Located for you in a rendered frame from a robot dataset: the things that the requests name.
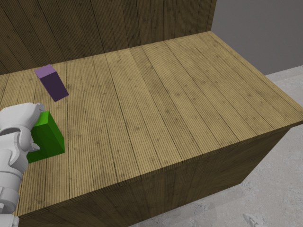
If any robot right hand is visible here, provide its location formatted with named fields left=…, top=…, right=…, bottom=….
left=243, top=213, right=267, bottom=227

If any left robot forearm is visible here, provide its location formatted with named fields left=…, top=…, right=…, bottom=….
left=0, top=125, right=31, bottom=214

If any robot left hand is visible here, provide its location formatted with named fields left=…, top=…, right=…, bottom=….
left=0, top=103, right=45, bottom=152

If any sponge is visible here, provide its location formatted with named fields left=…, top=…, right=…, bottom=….
left=27, top=111, right=65, bottom=163

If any robot left upper arm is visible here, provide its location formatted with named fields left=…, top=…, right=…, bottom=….
left=0, top=214, right=19, bottom=227

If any table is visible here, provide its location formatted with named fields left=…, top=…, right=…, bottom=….
left=0, top=0, right=303, bottom=227

